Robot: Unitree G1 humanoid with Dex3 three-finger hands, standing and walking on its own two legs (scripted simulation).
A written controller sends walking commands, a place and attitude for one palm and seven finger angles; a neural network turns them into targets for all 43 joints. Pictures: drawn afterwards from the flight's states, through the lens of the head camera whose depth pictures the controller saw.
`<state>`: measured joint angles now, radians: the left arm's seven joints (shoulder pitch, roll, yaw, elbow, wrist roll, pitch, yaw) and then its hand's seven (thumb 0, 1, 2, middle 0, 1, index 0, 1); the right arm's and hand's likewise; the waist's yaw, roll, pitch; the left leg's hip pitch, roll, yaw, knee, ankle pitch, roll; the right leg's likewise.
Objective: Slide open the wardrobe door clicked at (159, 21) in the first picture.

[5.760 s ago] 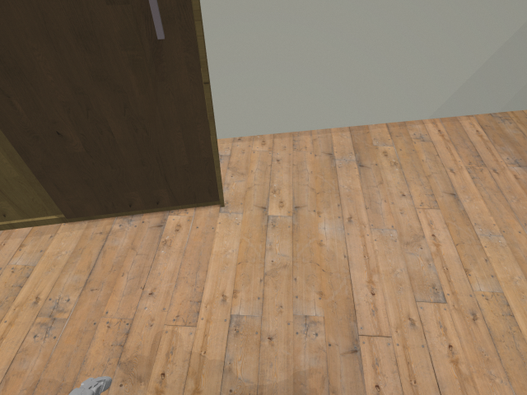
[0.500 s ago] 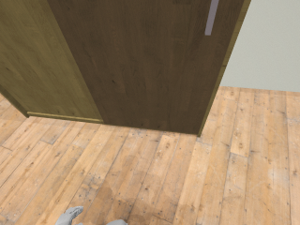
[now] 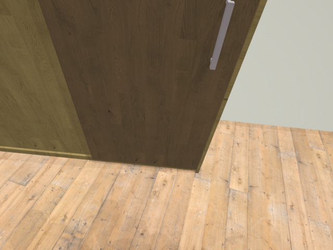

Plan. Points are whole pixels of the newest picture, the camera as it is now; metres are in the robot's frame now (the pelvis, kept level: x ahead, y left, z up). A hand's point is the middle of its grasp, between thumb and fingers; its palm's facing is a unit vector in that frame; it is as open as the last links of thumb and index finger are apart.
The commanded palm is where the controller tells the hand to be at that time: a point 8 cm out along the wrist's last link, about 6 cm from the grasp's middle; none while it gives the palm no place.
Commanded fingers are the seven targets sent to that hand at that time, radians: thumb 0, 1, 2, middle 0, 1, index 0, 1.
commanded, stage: take the last steps up to it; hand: right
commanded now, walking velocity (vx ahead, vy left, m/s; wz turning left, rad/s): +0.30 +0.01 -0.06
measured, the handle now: (219, 36) +0.74 -0.12 +0.19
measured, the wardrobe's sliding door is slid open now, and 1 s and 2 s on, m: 0.00 0.00 0.00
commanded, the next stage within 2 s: come to a stop and stand still in 0.70 s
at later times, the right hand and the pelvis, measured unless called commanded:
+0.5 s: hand out of the picture +0.09 -0.23 -0.18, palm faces +0.08 +0.99 -0.14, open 7.4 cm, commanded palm none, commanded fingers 0.00 -0.90 -0.90 0.20 0.30 0.20 0.30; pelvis +0.13 -0.07 +0.00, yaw +0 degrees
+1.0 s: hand (221, 191) +0.35 -0.18 -0.16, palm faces +0.04 +0.97 -0.23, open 7.2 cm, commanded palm none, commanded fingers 0.00 -0.90 -0.90 0.20 0.30 0.20 0.30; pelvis +0.26 +0.00 -0.01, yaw -1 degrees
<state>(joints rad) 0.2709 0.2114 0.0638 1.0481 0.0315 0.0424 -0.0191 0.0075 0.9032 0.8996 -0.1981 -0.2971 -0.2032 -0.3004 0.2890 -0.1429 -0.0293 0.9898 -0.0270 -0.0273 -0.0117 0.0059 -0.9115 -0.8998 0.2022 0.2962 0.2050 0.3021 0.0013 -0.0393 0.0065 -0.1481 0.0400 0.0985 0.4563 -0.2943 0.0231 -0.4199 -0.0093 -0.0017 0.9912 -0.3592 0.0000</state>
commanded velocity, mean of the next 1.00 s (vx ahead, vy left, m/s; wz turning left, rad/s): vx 0.12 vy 0.00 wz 0.01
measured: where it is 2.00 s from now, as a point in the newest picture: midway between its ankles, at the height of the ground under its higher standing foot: outside the picture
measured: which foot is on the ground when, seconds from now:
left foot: down 0.00-0.32, up 0.34-0.78, down 0.80-1.00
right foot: up 0.00-0.28, down 0.30-0.82, up 0.84-1.00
